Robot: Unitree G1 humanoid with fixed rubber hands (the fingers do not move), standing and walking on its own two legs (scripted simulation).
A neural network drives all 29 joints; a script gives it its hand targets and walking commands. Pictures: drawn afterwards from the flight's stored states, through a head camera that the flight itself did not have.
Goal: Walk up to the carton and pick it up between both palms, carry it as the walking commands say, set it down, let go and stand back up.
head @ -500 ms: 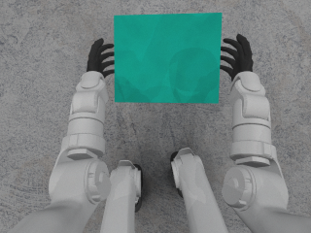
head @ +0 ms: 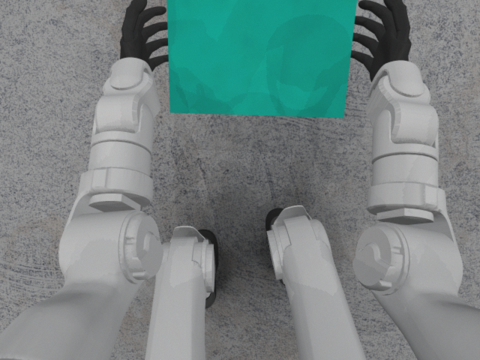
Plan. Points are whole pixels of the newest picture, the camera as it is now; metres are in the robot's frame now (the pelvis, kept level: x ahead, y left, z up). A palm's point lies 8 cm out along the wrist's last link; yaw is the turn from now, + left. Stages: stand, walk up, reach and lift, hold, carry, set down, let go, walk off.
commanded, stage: set down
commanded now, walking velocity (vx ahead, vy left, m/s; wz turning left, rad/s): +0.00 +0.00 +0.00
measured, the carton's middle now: (258, 50) +0.56 -0.11 -0.21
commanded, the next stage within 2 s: none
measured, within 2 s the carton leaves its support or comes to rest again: rests again in 1.82 s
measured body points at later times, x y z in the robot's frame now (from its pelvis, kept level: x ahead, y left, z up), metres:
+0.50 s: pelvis -0.01 +0.00 -0.06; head +0.36 -0.07 +0.19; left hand +0.58 +0.05 -0.22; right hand +0.51 -0.28 -0.22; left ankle +0.09 +0.12 -0.44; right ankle +0.11 -0.11 -0.44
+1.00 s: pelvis +0.01 +0.01 -0.09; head +0.39 -0.04 +0.13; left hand +0.59 +0.06 -0.29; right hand +0.52 -0.28 -0.28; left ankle +0.09 +0.12 -0.44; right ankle +0.11 -0.11 -0.44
